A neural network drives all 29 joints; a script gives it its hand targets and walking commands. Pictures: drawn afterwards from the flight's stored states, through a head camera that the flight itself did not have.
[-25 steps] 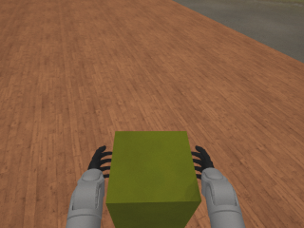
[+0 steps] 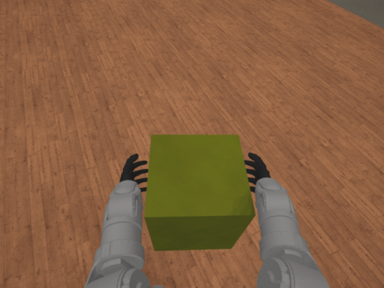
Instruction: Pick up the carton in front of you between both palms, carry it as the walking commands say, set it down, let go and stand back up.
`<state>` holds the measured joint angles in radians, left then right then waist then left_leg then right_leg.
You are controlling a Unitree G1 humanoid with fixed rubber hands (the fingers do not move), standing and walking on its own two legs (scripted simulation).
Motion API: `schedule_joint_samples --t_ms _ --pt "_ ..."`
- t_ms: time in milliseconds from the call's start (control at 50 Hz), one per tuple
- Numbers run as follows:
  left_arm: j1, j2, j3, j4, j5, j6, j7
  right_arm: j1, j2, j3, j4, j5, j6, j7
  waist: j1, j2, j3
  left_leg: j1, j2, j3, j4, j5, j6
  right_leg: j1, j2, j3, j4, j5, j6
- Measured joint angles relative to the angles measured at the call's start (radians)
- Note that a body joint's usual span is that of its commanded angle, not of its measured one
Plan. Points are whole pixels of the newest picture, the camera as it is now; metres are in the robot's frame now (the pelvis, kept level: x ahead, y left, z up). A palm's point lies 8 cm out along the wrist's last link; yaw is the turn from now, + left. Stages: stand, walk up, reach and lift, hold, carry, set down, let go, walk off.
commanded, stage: set down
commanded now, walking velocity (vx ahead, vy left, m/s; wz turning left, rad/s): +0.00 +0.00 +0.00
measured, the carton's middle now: (194, 196) +0.36 -0.01 -0.08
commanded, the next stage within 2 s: none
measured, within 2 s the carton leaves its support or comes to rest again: rests again in 1.94 s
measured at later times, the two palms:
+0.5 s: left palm (141, 202) +0.39 +0.14 -0.19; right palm (239, 193) +0.42 -0.16 -0.18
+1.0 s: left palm (144, 211) +0.43 +0.16 -0.35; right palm (224, 200) +0.47 -0.14 -0.34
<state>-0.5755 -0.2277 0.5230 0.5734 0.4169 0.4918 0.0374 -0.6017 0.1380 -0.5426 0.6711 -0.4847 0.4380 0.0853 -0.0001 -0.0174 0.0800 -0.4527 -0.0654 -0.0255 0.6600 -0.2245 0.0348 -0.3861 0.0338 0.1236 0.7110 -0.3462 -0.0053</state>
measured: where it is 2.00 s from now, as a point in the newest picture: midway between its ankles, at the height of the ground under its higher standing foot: outside the picture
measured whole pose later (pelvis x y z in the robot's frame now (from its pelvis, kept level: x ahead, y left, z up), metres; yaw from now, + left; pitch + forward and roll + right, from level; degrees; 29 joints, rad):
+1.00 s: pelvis -0.04 -0.02 -0.24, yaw -2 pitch +46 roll -2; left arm -1.00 -0.01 0.47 0.62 0.17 0.28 0.10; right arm -1.10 -0.08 -0.34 0.80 -0.13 0.25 -0.07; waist 0.05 -0.03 -0.09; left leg -2.01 -0.10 -0.09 1.66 -0.45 -0.05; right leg -1.93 0.16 0.06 1.72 -0.59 0.04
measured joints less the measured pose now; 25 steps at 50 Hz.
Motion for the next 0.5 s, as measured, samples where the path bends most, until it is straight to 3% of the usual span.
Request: schedule_joint_samples --t_ms 100,220,360,500 --pt "-0.017 0.003 -0.019 -0.012 -0.016 -0.148 0.009 -0.033 -0.022 0.021 -0.005 0.037 -0.133 -0.008 0.003 0.001 0.027 -0.234 0.003 -0.009 0.084 -0.001 -0.01 -0.235 0.014 -0.004 0.089 -0.002 0.023" --pt "-0.014 0.052 -0.099 -0.051 -0.118 -0.283 0.037 -0.056 -0.058 0.118 -0.029 0.177 -0.253 -0.055 0.013 -0.006 0.0 -0.568 0.012 -0.029 0.232 -0.024 -0.033 -0.568 0.042 -0.021 0.24 -0.027 0.023" --pt "-0.044 0.112 -0.139 -0.082 -0.216 -0.29 0.041 -0.084 -0.076 0.201 -0.06 0.31 -0.257 -0.118 0.028 -0.015 -0.129 -0.866 0.015 -0.054 0.415 -0.083 -0.063 -0.867 0.074 -0.039 0.424 -0.084 0.008" --pt "-0.144 0.122 -0.05 -0.01 -0.173 -0.255 0.004 -0.171 -0.062 0.138 -0.008 0.276 -0.212 -0.13 0.039 -0.018 -0.222 -1.028 0.011 -0.066 0.548 -0.133 -0.078 -1.029 0.091 -0.051 0.559 -0.134 0.0"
